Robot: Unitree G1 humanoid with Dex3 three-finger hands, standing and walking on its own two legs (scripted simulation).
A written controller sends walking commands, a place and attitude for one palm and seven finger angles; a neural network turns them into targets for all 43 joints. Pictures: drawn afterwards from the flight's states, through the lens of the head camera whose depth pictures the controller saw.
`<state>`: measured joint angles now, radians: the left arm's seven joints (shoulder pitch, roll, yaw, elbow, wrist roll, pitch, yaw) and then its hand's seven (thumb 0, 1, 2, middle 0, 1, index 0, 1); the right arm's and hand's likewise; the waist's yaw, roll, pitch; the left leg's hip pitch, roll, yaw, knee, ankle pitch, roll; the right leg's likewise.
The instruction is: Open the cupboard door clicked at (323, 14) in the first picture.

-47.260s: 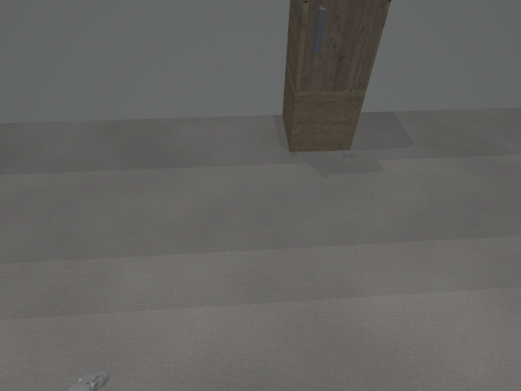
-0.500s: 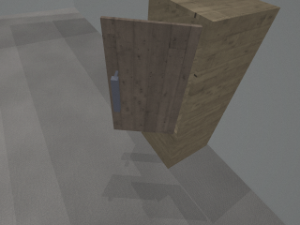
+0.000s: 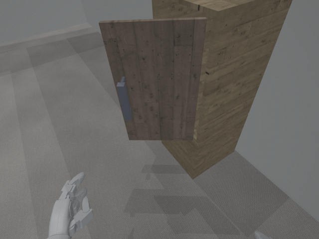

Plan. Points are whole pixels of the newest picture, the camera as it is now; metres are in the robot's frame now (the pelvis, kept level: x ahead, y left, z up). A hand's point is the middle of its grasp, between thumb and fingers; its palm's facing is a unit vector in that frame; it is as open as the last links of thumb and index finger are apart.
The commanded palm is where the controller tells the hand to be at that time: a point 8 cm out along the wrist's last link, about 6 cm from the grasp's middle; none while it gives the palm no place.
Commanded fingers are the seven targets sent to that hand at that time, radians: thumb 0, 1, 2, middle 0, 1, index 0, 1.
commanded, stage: raise the hand with hooked fingers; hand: left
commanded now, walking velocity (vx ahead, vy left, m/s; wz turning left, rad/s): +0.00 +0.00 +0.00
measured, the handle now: (125, 98) +0.64 +0.14 -0.01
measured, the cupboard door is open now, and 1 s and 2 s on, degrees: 54 54 54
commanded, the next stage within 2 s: move the hooked fingers beside the handle in 1.88 s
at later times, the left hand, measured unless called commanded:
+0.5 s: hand (102, 212) +0.21 +0.16 -0.03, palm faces -0.12 -0.99 -0.09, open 10.4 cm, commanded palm +0.19 +0.23 -0.03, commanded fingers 0.00 0.04 0.53 -0.26 -0.86 -0.26 -0.86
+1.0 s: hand (79, 190) +0.26 +0.22 -0.01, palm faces -0.05 -1.00 -0.05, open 13.2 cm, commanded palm +0.25 +0.28 -0.01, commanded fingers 0.00 -0.50 0.30 -0.30 -1.20 -0.30 -1.20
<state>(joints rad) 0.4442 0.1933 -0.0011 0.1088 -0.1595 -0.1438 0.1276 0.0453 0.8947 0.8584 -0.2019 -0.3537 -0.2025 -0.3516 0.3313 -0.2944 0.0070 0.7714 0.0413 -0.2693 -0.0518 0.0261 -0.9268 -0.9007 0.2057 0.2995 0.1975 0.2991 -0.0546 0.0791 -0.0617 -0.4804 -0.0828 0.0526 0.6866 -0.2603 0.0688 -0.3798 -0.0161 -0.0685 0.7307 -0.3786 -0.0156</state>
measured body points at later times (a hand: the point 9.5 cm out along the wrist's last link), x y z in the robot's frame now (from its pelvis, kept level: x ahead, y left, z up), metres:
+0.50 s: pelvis +0.00 -0.04 -0.09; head +0.07 -0.03 +0.35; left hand +0.21 +0.21 -0.02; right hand +0.22 -0.25 -0.17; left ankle +0.08 +0.05 -0.71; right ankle +0.00 -0.11 -0.71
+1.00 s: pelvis +0.01 +0.00 -0.06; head +0.08 +0.03 +0.38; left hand +0.26 +0.28 -0.01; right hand +0.17 -0.26 -0.13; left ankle +0.07 +0.05 -0.71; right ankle +0.00 -0.11 -0.71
